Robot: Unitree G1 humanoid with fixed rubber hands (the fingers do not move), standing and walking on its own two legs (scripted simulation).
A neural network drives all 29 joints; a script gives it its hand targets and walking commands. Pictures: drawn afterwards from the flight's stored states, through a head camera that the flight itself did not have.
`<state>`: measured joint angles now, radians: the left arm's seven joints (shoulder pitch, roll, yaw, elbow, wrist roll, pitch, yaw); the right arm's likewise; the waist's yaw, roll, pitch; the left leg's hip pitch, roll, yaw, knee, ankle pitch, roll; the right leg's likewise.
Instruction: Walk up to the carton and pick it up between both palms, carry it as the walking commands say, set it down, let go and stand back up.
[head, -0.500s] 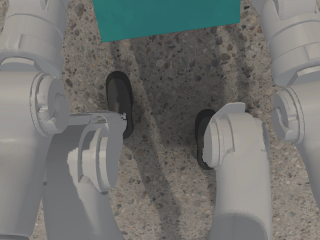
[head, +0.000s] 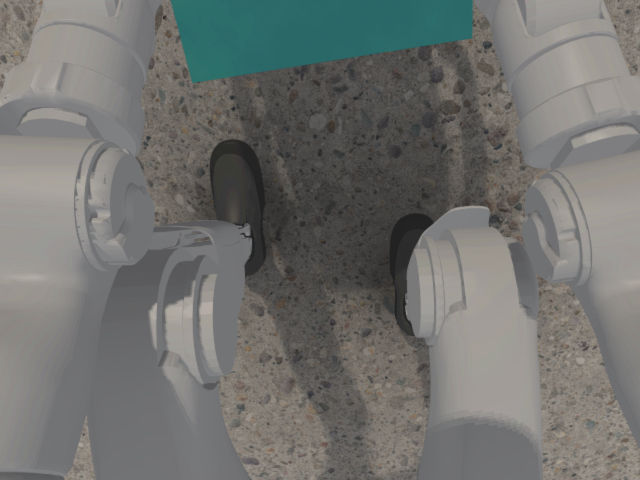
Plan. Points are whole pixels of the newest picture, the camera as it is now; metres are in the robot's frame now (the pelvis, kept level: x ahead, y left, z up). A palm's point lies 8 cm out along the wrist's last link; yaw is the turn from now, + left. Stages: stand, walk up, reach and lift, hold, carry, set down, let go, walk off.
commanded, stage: reach and lift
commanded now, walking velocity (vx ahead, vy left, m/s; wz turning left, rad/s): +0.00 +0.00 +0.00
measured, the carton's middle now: out of the picture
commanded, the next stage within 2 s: none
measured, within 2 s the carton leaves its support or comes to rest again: leaves its support in 0.26 s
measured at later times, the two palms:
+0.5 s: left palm out of the picture +0.55 +0.20 -0.18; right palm out of the picture +0.54 -0.09 -0.21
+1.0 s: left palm out of the picture +0.56 +0.20 -0.13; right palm out of the picture +0.55 -0.09 -0.16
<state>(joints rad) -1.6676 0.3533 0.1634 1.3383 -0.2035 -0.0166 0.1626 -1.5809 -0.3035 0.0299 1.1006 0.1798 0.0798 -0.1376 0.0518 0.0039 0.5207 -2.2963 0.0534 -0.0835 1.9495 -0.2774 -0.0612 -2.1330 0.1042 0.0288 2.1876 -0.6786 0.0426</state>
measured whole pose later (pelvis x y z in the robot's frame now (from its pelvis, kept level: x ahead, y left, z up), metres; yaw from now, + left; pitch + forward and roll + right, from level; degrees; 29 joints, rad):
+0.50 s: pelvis +0.01 +0.00 -0.01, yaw -1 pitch +40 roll +0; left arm -1.54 0.29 0.28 1.20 -0.06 0.12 0.12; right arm -1.39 -0.22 -0.13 1.00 0.02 0.21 -0.10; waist 0.09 -0.02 0.32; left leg -2.39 0.07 -0.08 2.00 -0.30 -0.05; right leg -2.23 0.14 0.05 2.22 -0.68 0.06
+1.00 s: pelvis +0.00 +0.00 +0.01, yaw -3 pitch +31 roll -1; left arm -1.58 0.26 0.35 0.95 -0.02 0.23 0.16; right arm -1.47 -0.26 -0.08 0.86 0.07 0.33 -0.14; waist 0.11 -0.04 0.52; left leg -2.17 0.00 -0.15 1.95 -0.33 -0.09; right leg -2.02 0.15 0.02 2.15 -0.67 0.04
